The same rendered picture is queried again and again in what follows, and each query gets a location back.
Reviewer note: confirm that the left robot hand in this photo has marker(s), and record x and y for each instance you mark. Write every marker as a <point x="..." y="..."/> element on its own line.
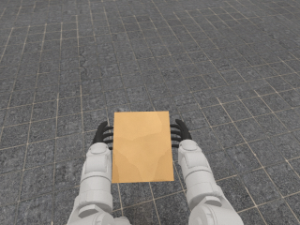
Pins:
<point x="99" y="137"/>

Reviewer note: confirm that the right robot forearm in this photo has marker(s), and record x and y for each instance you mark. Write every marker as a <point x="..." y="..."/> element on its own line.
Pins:
<point x="198" y="177"/>

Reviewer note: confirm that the robot left upper arm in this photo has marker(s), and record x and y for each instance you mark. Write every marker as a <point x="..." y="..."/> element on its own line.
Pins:
<point x="99" y="218"/>

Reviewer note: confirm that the left robot forearm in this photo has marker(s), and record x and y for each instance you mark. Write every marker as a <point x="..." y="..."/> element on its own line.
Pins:
<point x="95" y="186"/>

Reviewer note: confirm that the robot right upper arm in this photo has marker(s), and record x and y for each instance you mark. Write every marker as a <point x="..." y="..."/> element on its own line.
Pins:
<point x="208" y="214"/>

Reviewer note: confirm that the carton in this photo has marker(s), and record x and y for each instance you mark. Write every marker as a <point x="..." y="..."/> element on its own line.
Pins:
<point x="142" y="147"/>

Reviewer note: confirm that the right robot hand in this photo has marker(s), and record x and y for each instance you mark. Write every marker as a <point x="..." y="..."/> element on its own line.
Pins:
<point x="183" y="133"/>

